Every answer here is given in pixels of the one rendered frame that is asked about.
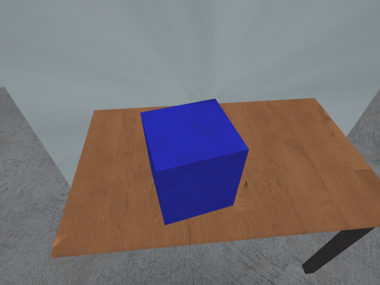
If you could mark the carton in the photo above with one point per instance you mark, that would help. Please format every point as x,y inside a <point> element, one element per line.
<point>196,157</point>

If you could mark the table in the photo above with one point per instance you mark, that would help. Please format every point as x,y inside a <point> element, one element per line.
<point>302,175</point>

